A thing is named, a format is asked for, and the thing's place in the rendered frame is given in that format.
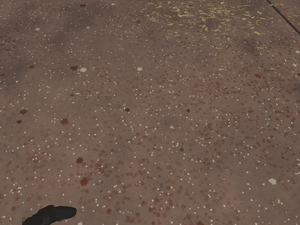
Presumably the robot left hand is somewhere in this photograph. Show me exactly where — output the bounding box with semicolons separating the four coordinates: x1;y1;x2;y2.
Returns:
22;204;77;225

